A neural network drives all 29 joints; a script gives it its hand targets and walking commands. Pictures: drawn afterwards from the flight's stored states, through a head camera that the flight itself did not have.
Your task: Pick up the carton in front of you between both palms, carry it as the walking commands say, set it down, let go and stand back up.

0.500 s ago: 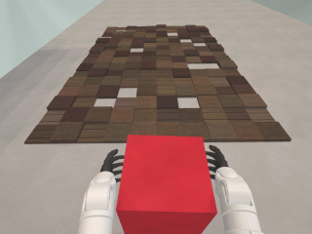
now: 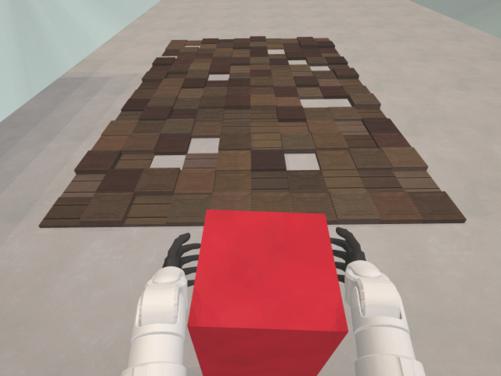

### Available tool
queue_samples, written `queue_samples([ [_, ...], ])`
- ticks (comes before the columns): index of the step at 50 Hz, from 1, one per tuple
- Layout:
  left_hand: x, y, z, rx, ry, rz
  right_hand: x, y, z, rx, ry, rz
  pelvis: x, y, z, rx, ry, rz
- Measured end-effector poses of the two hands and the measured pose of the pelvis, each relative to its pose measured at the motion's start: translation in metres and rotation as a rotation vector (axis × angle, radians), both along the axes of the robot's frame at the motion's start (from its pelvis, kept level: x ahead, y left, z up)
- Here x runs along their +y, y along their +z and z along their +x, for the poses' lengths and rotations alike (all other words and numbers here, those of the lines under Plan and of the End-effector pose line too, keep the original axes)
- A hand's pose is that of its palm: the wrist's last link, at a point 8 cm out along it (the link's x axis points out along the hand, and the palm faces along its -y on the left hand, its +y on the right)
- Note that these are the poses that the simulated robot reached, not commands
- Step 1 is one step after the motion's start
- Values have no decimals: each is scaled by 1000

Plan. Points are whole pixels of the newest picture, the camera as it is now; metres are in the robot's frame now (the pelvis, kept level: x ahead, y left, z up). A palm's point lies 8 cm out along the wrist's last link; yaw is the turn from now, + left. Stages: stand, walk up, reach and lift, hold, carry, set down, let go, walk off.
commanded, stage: hold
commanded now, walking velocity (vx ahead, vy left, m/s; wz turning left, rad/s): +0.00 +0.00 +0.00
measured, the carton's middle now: (262, 297) +0.29 +0.00 -0.03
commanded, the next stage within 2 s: carry in 0.46 s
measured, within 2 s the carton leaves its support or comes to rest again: neither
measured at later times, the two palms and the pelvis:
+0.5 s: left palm (175, 277) +0.29 +0.15 +0.04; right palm (354, 270) +0.29 -0.15 +0.05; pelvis +0.01 +0.00 +0.00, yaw +0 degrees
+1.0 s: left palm (189, 204) +0.43 +0.14 +0.08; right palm (343, 202) +0.43 -0.16 +0.08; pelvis +0.17 -0.01 -0.01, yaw -2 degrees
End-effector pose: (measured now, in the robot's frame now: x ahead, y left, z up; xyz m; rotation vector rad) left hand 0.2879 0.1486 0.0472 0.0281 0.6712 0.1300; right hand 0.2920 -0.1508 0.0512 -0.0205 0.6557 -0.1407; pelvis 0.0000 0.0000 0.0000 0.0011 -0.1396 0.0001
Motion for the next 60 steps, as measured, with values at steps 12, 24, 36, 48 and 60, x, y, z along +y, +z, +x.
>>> queue_samples([
  [12, -1, -1, 1, 9, -10, 12, -1, -1, 2, 8, 11, -12, -1, 2, 9, 6, 0, 0],
  [24, -2, -3, 0, 12, -8, 15, -2, -3, 2, 11, 15, -11, -3, 0, 11, 34, -2, 1],
  [36, -24, 21, 41, -33, 4, -17, -24, 15, 35, -35, -26, 33, -20, -7, 52, 181, -12, -5],
  [48, -8, 31, 121, 11, 58, -54, -8, 29, 125, 8, -20, 62, -10, -9, 151, 231, -34, 36],
  [60, -50, 37, 270, 50, 6, -56, -51, 32, 254, 43, -99, 93, -37, -8, 285, 223, -35, 2],
])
